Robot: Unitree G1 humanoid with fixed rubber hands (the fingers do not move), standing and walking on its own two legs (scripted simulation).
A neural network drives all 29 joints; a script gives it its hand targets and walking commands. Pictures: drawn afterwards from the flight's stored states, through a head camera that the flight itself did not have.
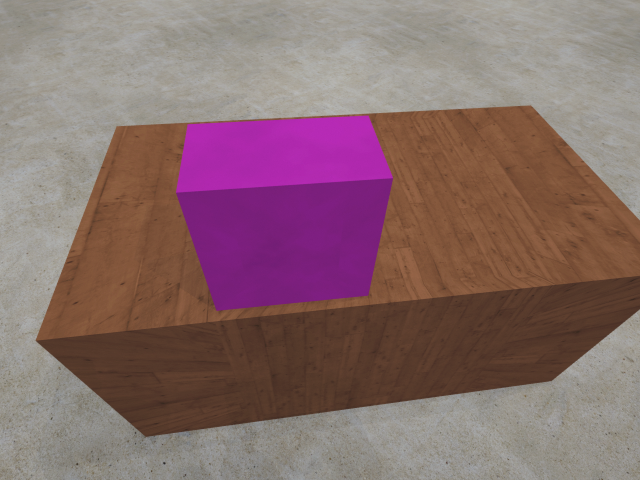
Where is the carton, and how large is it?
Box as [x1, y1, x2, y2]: [176, 116, 392, 310]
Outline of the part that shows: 368,116 203,123 187,125 176,193 216,310 367,295 392,180 390,171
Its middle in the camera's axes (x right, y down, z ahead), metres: -0.06 -0.04 +0.68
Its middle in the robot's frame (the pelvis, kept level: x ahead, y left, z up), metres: +0.53 +0.06 -0.02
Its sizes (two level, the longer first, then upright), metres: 0.292 0.162 0.296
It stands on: a pedestal, 0.61 m high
